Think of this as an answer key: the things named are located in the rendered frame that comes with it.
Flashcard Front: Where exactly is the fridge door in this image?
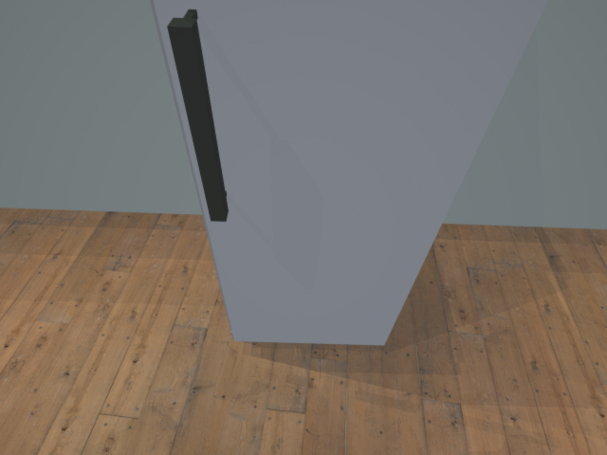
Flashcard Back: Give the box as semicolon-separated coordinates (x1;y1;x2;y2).
154;0;548;346

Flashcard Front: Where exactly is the handle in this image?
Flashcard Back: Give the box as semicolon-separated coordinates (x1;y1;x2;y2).
167;9;229;222

